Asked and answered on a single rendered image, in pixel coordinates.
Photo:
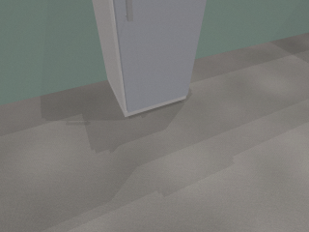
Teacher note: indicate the fridge door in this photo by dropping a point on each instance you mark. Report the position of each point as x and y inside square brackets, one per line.
[157, 49]

